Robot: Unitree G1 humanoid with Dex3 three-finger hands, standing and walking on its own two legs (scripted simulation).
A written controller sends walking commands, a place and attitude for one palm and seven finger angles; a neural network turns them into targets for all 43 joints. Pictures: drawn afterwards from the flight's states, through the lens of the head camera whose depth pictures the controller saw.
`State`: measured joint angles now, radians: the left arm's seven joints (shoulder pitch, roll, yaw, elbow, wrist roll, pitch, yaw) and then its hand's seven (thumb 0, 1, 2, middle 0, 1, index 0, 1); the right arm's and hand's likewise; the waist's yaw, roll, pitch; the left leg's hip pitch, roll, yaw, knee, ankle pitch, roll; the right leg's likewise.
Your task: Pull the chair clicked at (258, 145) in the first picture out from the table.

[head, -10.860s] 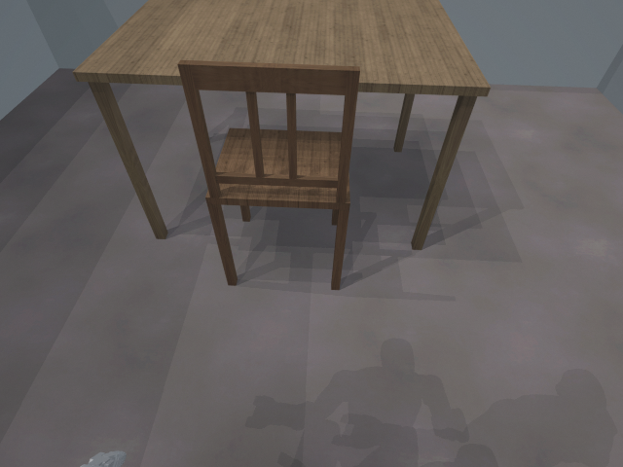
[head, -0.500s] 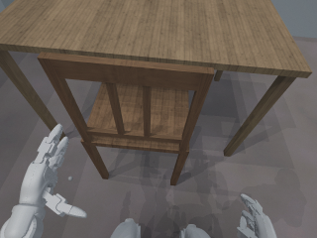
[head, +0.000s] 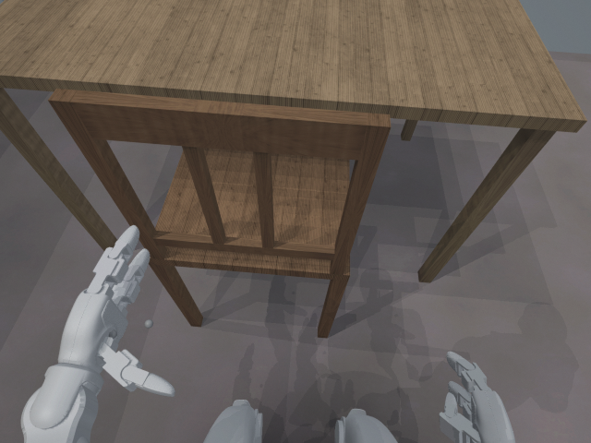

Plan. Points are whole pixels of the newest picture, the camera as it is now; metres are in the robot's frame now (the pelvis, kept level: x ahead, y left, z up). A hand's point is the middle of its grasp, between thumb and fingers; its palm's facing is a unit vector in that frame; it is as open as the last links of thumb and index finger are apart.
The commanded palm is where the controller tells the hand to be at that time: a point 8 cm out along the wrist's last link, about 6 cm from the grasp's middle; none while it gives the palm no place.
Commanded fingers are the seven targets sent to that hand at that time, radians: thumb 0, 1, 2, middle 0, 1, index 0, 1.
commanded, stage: aim the fingers beside a spindle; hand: left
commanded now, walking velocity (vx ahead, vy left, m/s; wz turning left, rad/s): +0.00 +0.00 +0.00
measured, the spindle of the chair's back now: (207, 199) +0.48 +0.16 -0.01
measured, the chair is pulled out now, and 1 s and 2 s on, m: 0.00 0.00 0.00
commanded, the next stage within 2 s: none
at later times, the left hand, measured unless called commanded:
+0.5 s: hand (169, 306) +0.29 +0.18 +0.01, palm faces -0.07 -1.00 -0.04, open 16.9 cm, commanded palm +0.27 +0.23 +0.02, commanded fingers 0.00 -0.50 0.30 -0.06 -0.08 -0.06 -0.08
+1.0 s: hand (193, 289) +0.32 +0.16 +0.00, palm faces -0.10 -1.00 -0.02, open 16.9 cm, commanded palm +0.30 +0.21 +0.00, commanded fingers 0.00 -0.50 0.30 -0.06 -0.08 -0.06 -0.08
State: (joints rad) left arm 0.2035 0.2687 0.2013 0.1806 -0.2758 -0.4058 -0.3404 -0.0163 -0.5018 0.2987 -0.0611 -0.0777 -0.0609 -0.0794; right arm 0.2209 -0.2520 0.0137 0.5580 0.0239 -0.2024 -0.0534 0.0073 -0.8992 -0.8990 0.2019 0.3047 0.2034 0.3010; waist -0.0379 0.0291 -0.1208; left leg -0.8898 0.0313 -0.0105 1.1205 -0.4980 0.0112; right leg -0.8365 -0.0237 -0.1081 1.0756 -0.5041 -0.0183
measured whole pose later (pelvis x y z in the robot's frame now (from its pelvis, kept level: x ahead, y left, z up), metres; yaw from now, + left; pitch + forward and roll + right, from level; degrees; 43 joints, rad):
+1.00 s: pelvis -0.01 +0.01 -0.03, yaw -1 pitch +20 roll -2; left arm -0.05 0.21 0.11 0.33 -0.20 -0.44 -0.19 -0.02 -0.50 0.30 -0.06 -0.08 -0.06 -0.08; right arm 0.22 -0.25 0.01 0.56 0.01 -0.10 -0.01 0.01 -0.90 -0.90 0.20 0.30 0.20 0.30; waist -0.05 0.03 -0.14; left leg -1.06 0.03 0.01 1.24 -0.53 0.03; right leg -1.02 -0.03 -0.08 1.20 -0.53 0.00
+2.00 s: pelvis -0.01 +0.00 -0.03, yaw -1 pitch +21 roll -2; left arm -0.07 0.22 0.11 0.37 -0.19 -0.47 -0.17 -0.02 -0.50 0.30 -0.06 -0.08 -0.06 -0.08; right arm 0.21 -0.25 0.00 0.56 0.01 -0.05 -0.01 0.01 -0.90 -0.90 0.20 0.30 0.20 0.30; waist -0.05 0.03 -0.15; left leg -1.08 0.03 0.00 1.25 -0.54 0.02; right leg -1.04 -0.03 -0.09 1.22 -0.55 -0.01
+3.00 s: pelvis -0.01 +0.01 -0.03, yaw -1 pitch +21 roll -2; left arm -0.10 0.23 0.11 0.36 -0.16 -0.50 -0.10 -0.02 -0.50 0.30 -0.06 -0.08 -0.06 -0.08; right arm 0.20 -0.24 0.01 0.56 0.00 -0.03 0.00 0.00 -0.90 -0.90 0.20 0.30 0.20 0.30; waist -0.05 0.03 -0.16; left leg -1.09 0.03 0.00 1.27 -0.54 0.02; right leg -1.04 -0.03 -0.08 1.23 -0.55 -0.01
